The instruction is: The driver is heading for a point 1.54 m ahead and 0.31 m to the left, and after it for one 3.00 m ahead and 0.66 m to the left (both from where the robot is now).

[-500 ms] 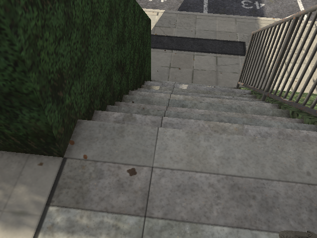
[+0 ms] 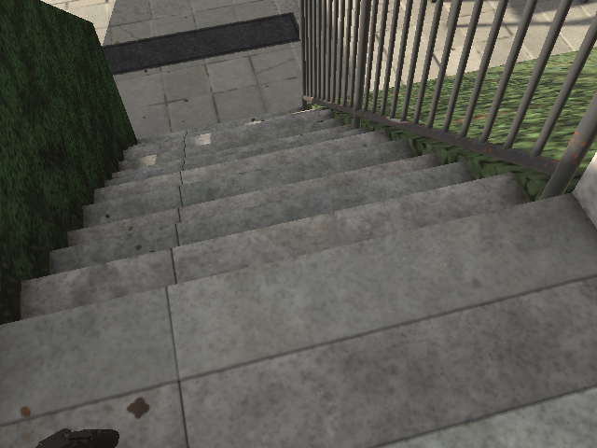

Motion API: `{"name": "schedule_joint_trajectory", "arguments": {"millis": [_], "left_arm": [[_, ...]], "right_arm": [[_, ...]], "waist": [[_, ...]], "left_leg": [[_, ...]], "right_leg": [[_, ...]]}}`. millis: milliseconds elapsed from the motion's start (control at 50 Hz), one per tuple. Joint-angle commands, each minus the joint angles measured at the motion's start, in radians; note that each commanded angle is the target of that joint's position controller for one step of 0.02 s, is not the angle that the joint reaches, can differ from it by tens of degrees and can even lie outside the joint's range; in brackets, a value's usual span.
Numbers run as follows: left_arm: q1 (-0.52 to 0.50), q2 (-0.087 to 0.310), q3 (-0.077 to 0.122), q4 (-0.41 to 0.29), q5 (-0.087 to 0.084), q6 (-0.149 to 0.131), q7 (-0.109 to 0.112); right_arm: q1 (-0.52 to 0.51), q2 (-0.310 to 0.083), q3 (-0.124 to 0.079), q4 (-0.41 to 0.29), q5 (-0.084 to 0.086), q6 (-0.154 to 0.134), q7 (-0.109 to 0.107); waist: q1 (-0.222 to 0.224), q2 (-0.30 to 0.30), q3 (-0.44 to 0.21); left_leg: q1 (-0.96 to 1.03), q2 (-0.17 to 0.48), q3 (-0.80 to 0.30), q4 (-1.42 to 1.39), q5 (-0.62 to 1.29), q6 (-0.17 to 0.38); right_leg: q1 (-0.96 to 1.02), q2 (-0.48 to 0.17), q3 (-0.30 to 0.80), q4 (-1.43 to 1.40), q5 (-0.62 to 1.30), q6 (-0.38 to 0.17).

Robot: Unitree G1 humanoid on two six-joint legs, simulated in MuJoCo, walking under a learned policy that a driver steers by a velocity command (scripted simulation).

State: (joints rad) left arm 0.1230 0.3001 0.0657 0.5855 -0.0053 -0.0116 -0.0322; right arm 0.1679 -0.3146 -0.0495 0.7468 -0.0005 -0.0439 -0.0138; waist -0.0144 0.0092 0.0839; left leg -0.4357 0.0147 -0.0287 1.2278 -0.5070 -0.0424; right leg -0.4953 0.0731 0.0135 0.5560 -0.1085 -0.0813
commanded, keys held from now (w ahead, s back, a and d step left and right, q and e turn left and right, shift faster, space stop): e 0.04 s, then no key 0.96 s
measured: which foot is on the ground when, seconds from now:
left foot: up 0.00-0.32, down 0.34-1.00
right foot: down 0.00-1.00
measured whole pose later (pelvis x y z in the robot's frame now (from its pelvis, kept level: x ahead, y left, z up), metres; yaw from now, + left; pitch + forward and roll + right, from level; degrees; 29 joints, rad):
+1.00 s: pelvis +0.11 +0.06 +0.01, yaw -7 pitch +1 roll +0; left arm 0.18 0.23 0.03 0.72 -0.01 -0.04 -0.06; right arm 0.16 -0.25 -0.05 0.71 0.00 -0.07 0.09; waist 0.00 0.01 0.00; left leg -0.21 -0.02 0.00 0.52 -0.33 0.02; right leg -0.28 0.04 0.11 0.51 -0.25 0.02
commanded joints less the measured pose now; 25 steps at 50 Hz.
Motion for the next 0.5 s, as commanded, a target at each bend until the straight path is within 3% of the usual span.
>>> {"name": "schedule_joint_trajectory", "arguments": {"millis": [20,60,100,140,220,260,300,320,340,360,380,400,440,480,500], "left_arm": [[0.033,0.142,0.043,-0.071,-0.002,0.001,0.017],[0.015,0.145,0.046,-0.070,0.014,0.003,0.026],[0.029,0.145,0.045,-0.057,0.014,0.004,0.038],[0.028,0.140,0.042,-0.049,0.010,0.012,0.048],[0.022,0.121,0.031,-0.037,0.018,0.028,0.051],[0.033,0.109,0.024,-0.025,0.020,0.031,0.045],[0.027,0.085,0.010,-0.013,0.015,0.034,0.043],[0.040,0.063,0.001,-0.001,0.011,0.034,0.043],[0.087,0.035,-0.009,0.015,0.016,0.029,0.043],[0.158,0.028,-0.006,0.017,0.023,0.021,0.040],[0.110,0.051,0.000,0.008,0.025,0.016,0.042],[0.074,0.069,0.006,0.006,0.027,0.018,0.043],[0.032,0.051,0.007,0.014,0.032,0.033,0.045],[0.048,0.032,0.003,0.022,0.028,0.040,0.042],[0.056,0.039,0.006,0.033,0.024,0.038,0.041]], "right_arm": [[0.051,-0.127,-0.033,-0.063,-0.009,0.015,-0.014],[0.077,-0.096,-0.026,-0.050,-0.012,0.023,-0.019],[0.069,-0.076,-0.019,-0.046,-0.013,0.028,-0.026],[0.045,-0.063,-0.014,-0.050,-0.010,0.037,-0.029],[-0.008,-0.052,-0.010,-0.071,-0.002,0.043,-0.024],[-0.018,-0.051,-0.010,-0.078,-0.002,0.036,-0.018],[0.012,-0.032,-0.009,-0.072,-0.002,0.026,-0.006],[0.035,-0.021,-0.007,-0.064,-0.009,0.021,0.001],[0.044,-0.057,-0.012,-0.069,-0.027,0.016,0.004],[0.005,-0.143,-0.029,-0.080,-0.040,0.016,0.001],[-0.018,-0.083,-0.016,-0.071,-0.045,0.014,0.005],[-0.057,-0.042,-0.003,-0.084,-0.038,0.009,0.008],[-0.032,-0.051,-0.005,-0.074,-0.024,0.002,0.009],[-0.010,-0.043,-0.001,-0.064,-0.022,-0.002,0.004],[0.003,-0.037,0.001,-0.064,-0.022,-0.001,0.003]], "waist": [[-0.010,-0.058,-0.229],[-0.024,-0.086,-0.238],[-0.015,-0.086,-0.260],[-0.003,-0.098,-0.268],[0.026,-0.143,-0.217],[0.039,-0.154,-0.199],[0.015,-0.147,-0.189],[-0.003,-0.136,-0.181],[0.012,-0.079,-0.179],[0.090,0.116,-0.158],[0.074,0.204,-0.143],[0.070,0.181,-0.120],[0.039,0.155,-0.110],[0.041,0.138,-0.086],[0.031,0.098,-0.075]], "left_leg": [[-0.153,0.045,-0.063,-0.024,0.079,-0.006],[-0.097,0.025,-0.040,-0.098,0.102,-0.021],[-0.085,0.021,-0.037,-0.170,0.130,-0.037],[-0.064,0.027,-0.041,-0.233,0.178,-0.042],[-0.001,0.027,-0.033,-0.371,0.207,-0.032],[0.034,0.023,-0.025,-0.450,0.181,-0.019],[0.131,0.012,-0.005,-0.621,0.233,0.006],[0.212,0.007,0.005,-0.757,0.321,0.026],[0.283,0.085,-0.072,-0.814,0.410,0.057],[0.268,0.207,-0.206,-0.831,0.501,0.136],[0.141,0.246,-0.265,-0.890,0.399,0.201],[0.110,0.205,-0.235,-0.897,0.303,0.180],[0.105,0.135,-0.165,-0.883,0.198,0.116],[0.083,0.113,-0.135,-0.878,0.160,0.097],[0.093,0.094,-0.110,-0.869,0.149,0.089]], "right_leg": [[0.284,-0.257,0.360,-0.217,0.251,-0.188],[0.220,-0.235,0.317,-0.217,0.327,-0.189],[0.215,-0.233,0.297,-0.206,0.348,-0.190],[0.202,-0.224,0.293,-0.208,0.227,-0.175],[0.152,-0.210,0.319,-0.233,-0.066,-0.153],[0.165,-0.221,0.345,-0.216,-0.097,-0.150],[0.163,-0.212,0.350,-0.176,-0.094,-0.125],[0.144,-0.186,0.335,-0.154,-0.108,-0.089],[0.107,-0.142,0.301,-0.101,-0.162,-0.030],[0.064,-0.034,0.169,-0.015,-0.267,0.030],[0.142,-0.027,0.107,-0.001,-0.266,0.067],[0.196,-0.045,0.108,-0.017,-0.196,0.077],[0.237,-0.045,0.111,-0.037,-0.112,0.078],[0.260,-0.063,0.126,-0.059,-0.088,0.065],[0.244,-0.064,0.132,-0.064,-0.097,0.056]]}}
